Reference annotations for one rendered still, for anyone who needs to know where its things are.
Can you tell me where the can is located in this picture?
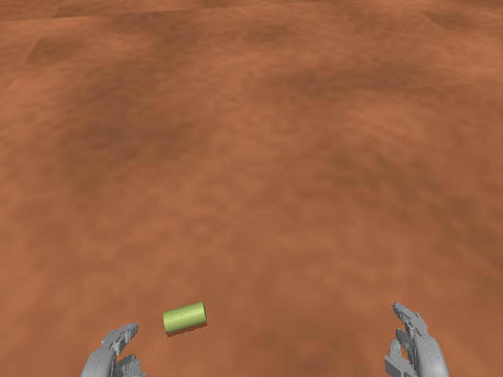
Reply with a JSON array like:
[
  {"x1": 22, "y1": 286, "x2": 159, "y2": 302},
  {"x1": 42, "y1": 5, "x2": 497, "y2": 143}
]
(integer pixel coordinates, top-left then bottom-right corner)
[{"x1": 163, "y1": 301, "x2": 207, "y2": 333}]

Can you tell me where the left robot hand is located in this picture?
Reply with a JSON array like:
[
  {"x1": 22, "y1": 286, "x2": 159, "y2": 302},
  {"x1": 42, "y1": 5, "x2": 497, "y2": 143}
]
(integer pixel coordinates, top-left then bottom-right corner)
[{"x1": 80, "y1": 322, "x2": 146, "y2": 377}]

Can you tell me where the right robot hand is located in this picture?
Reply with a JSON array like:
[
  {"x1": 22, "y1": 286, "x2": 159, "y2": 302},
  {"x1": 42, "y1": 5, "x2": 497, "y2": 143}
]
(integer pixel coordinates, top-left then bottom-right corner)
[{"x1": 384, "y1": 302, "x2": 450, "y2": 377}]

